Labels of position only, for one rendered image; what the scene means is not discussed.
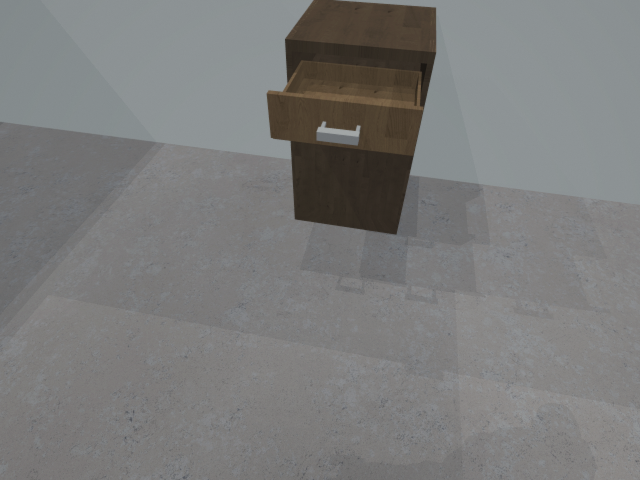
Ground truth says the drawer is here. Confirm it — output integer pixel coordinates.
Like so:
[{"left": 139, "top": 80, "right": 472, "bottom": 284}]
[{"left": 267, "top": 60, "right": 423, "bottom": 156}]

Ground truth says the handle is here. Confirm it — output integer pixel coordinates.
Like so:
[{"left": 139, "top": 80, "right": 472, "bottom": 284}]
[{"left": 316, "top": 121, "right": 361, "bottom": 146}]

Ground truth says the cabinet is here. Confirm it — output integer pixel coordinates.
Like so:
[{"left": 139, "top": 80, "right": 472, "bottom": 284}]
[{"left": 285, "top": 0, "right": 436, "bottom": 235}]

